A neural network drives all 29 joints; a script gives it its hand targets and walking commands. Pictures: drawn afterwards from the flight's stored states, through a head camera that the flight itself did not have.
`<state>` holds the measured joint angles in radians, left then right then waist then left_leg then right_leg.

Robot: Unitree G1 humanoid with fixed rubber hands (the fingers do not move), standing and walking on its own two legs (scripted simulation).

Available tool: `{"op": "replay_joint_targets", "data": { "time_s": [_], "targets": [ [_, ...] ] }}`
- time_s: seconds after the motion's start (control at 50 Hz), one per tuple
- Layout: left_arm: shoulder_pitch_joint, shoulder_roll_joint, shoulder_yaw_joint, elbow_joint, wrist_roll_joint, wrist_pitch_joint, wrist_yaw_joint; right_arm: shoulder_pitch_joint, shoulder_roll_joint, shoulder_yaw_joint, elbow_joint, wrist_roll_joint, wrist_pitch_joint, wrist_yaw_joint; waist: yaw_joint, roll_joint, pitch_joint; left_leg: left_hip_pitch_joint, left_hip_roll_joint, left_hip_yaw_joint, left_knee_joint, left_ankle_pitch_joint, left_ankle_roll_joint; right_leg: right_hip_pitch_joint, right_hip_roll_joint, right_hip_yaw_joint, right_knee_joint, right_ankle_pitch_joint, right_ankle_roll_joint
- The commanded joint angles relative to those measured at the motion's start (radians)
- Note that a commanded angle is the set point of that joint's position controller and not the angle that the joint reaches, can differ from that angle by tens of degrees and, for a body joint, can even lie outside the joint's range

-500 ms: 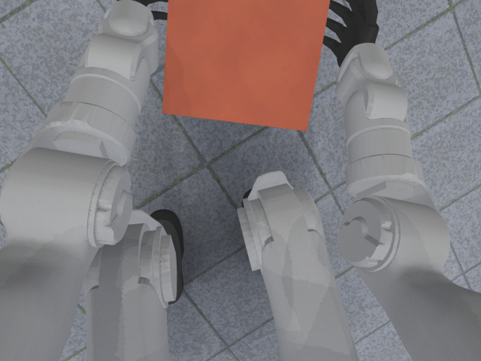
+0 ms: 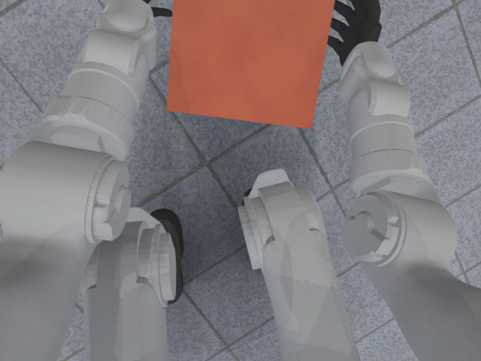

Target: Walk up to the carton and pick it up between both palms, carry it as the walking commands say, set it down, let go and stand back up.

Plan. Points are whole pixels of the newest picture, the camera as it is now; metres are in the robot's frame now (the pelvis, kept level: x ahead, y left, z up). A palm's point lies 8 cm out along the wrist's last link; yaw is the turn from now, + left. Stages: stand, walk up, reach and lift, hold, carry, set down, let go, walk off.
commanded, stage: set down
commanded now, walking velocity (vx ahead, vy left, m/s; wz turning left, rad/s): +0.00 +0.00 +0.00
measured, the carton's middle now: (247, 18) +0.54 -0.13 -0.26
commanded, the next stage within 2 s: none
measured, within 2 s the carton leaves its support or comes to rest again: rests again in 0.08 s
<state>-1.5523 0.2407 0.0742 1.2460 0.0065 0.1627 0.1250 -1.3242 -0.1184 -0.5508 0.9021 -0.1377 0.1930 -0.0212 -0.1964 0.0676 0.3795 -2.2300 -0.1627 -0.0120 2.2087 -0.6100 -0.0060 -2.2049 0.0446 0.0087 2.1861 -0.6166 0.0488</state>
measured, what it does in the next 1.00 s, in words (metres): stands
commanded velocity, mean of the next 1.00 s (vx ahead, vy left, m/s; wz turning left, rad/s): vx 0.00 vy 0.00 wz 0.00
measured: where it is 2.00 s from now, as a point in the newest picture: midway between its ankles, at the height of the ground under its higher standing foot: (218, 258)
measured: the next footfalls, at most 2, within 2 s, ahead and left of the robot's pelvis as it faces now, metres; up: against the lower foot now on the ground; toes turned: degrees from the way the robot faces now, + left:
none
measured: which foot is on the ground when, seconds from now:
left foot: down 0.00-1.00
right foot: down 0.00-1.00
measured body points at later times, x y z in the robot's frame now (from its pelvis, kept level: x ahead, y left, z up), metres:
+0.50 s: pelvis +0.00 +0.00 +0.00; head +0.37 -0.03 +0.24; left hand +0.56 +0.01 -0.20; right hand +0.48 -0.27 -0.19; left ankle +0.10 +0.10 -0.34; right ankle +0.11 -0.13 -0.34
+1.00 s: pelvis -0.01 +0.00 +0.01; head +0.36 -0.03 +0.25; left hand +0.57 +0.03 -0.19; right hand +0.47 -0.30 -0.18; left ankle +0.10 +0.10 -0.34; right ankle +0.11 -0.12 -0.34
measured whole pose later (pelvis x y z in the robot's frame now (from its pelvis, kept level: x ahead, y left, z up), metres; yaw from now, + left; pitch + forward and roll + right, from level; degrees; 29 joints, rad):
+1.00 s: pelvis -0.01 +0.00 +0.01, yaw -2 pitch +37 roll -3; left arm -1.55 0.36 -0.05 1.21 -0.13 0.10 0.09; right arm -1.37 -0.28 -0.39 1.16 0.09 0.03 -0.04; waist -0.19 0.02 0.38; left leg -2.23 -0.14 -0.03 2.18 -0.59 -0.02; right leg -2.22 0.04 -0.02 2.14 -0.56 0.02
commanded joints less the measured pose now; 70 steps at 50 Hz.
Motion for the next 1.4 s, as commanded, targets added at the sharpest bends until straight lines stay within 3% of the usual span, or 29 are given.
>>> {"op": "replay_joint_targets", "data": {
  "time_s": [0.0, 0.24, 0.44, 0.54, 0.64, 0.68, 0.84, 0.98, 1.16, 1.28, 1.38],
  "targets": [
    [-0.421, -0.758, -0.127, -0.142, -0.042, -0.056, -0.200, -0.534, 0.632, 0.303, -0.012, 0.062, -0.021, 0.220, -0.095, 0.074, -0.934, 0.343, -0.027, 0.005, -0.140, 0.290, 0.023, 0.383, 0.038, -0.034, -0.170, 0.433, -0.025],
    [-0.383, -0.710, -0.114, -0.129, -0.020, -0.064, -0.197, -0.511, 0.586, 0.287, 0.008, 0.061, -0.037, 0.213, -0.080, 0.070, -0.907, 0.342, -0.018, 0.002, -0.129, 0.306, 0.021, 0.372, 0.037, -0.033, -0.158, 0.442, -0.021],
    [-0.352, -0.491, -0.081, -0.144, -0.009, -0.077, -0.152, -0.450, 0.373, 0.216, 0.039, 0.060, -0.076, 0.157, -0.076, 0.068, -0.936, 0.376, 0.001, -0.003, -0.126, 0.317, 0.008, 0.411, 0.030, -0.039, -0.145, 0.455, -0.008],
    [-0.321, -0.279, -0.059, -0.160, -0.009, -0.084, -0.107, -0.383, 0.168, 0.153, 0.067, 0.065, -0.111, 0.103, -0.075, 0.070, -0.962, 0.408, 0.019, -0.001, -0.127, 0.317, -0.007, 0.441, 0.024, -0.045, -0.148, 0.464, -0.001],
    [-0.239, 0.068, -0.048, -0.168, -0.034, -0.098, -0.028, -0.253, -0.192, 0.087, 0.112, 0.112, -0.171, -0.008, -0.089, 0.085, -1.011, 0.435, 0.048, -0.003, -0.130, 0.328, -0.037, 0.461, 0.009, -0.053, -0.170, 0.496, 0.004],
    [-0.222, 0.132, -0.054, -0.159, -0.057, -0.095, -0.010, -0.222, -0.269, 0.081, 0.142, 0.140, -0.186, -0.045, -0.099, 0.091, -1.016, 0.435, 0.057, -0.010, -0.137, 0.320, -0.045, 0.449, 0.001, -0.050, -0.185, 0.499, 0.003],
    [-0.267, 0.128, -0.133, -0.139, -0.151, -0.084, -0.039, -0.235, -0.266, 0.148, 0.194, 0.223, -0.188, -0.020, -0.107, 0.100, -0.936, 0.368, 0.088, -0.011, -0.164, 0.240, -0.036, 0.395, -0.034, -0.032, -0.212, 0.444, -0.011],
    [-0.271, 0.164, -0.119, -0.134, -0.133, -0.075, -0.037, -0.248, -0.293, 0.155, 0.160, 0.232, -0.184, -0.019, -0.086, 0.095, -0.994, 0.394, 0.094, -0.006, -0.172, 0.213, -0.031, 0.434, -0.034, -0.034, -0.223, 0.425, -0.009],
    [-0.237, 0.157, -0.087, -0.328, -0.118, -0.032, 0.008, -0.170, -0.311, 0.177, -0.008, 0.276, -0.155, -0.065, -0.091, 0.107, -1.382, 0.600, 0.058, 0.034, -0.201, 0.289, -0.027, 0.633, -0.009, -0.062, -0.262, 0.523, -0.001],
    [-0.215, 0.147, -0.049, -0.398, -0.104, 0.021, 0.017, -0.137, -0.292, 0.184, -0.097, 0.282, -0.105, -0.080, -0.086, 0.091, -1.462, 0.642, 0.043, 0.052, -0.269, 0.237, -0.014, 0.673, -0.003, -0.072, -0.334, 0.477, 0.004],
    [-0.156, 0.136, -0.001, -0.389, -0.071, 0.048, 0.013, -0.099, -0.251, 0.184, -0.146, 0.266, -0.068, -0.078, -0.068, 0.066, -1.445, 0.606, 0.032, 0.058, -0.339, 0.215, -0.003, 0.684, 0.006, -0.066, -0.401, 0.464, 0.008]
  ]
}}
